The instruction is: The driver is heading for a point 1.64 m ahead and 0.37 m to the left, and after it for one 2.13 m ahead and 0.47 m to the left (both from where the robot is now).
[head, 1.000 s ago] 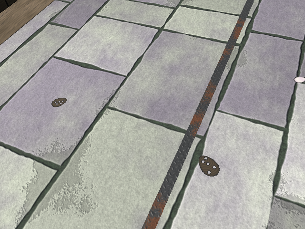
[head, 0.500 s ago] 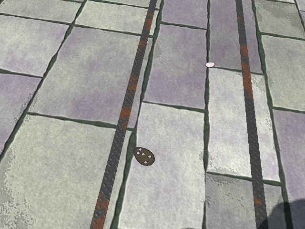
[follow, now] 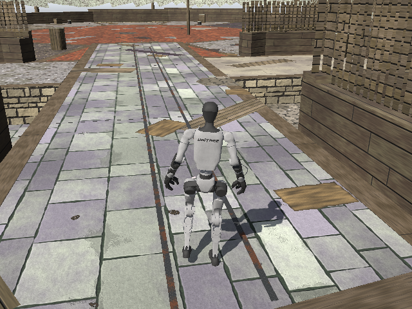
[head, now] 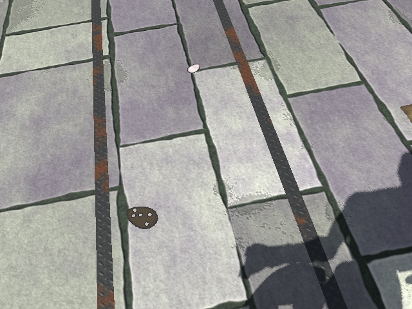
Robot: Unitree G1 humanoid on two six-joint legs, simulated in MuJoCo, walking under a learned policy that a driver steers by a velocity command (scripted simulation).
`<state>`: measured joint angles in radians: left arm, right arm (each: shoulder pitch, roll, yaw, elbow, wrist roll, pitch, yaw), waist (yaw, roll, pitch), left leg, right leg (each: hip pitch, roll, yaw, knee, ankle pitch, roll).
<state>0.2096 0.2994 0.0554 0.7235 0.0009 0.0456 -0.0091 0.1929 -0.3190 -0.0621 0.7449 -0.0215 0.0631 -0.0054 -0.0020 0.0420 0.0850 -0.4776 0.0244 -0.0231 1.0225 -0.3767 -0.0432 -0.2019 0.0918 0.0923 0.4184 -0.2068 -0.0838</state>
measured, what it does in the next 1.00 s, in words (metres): steps on the spot: left foot, then right foot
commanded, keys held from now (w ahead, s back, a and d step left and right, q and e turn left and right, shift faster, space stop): e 0.04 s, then no key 0.68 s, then w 0.16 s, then no key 0.12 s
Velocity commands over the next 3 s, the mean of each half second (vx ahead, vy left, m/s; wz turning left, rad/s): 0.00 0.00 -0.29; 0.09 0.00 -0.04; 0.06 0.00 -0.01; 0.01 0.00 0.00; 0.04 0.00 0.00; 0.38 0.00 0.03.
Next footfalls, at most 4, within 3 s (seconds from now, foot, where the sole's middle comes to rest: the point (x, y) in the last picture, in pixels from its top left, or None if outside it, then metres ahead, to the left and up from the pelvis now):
0.30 left None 0.11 0.12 -0.78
0.58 right None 0.01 -0.09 -0.78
1.32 right None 0.15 -0.08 -0.78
2.74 right None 0.31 -0.13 -0.78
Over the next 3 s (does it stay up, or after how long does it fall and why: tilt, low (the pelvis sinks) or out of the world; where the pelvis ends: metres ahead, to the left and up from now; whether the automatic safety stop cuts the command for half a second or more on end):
stays up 0.31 -0.06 0.00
